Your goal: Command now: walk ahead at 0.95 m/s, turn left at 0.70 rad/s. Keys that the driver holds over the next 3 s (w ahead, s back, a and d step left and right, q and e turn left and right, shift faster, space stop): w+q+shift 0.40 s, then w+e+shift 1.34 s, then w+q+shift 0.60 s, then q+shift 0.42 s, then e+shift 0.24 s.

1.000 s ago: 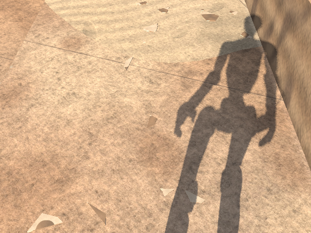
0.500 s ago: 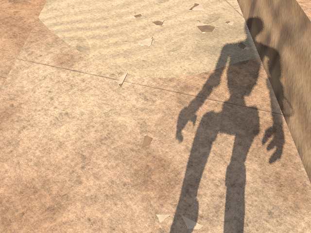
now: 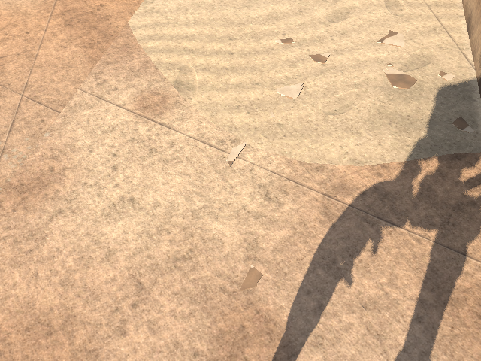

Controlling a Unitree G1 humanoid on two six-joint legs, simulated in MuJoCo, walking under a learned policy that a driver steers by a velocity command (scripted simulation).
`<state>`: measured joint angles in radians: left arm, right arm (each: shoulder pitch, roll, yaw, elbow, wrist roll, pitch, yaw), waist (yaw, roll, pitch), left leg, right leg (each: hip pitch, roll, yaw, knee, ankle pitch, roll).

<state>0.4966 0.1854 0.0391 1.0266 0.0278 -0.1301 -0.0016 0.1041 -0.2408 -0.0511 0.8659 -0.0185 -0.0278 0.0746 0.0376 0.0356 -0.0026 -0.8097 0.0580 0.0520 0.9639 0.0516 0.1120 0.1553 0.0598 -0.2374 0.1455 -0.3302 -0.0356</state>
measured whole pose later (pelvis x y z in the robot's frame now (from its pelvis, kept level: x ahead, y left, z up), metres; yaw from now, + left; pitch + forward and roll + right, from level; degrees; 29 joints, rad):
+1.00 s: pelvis +0.91 +0.19 -0.01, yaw +7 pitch +3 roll +0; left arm 0.55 0.29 0.08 0.89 -0.01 -0.08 -0.03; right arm -0.09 -0.24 0.05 0.60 -0.04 -0.10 0.03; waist 0.16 0.00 0.01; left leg -0.54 0.04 -0.06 0.49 -0.06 -0.01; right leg 0.07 0.09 0.26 0.36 -0.44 -0.08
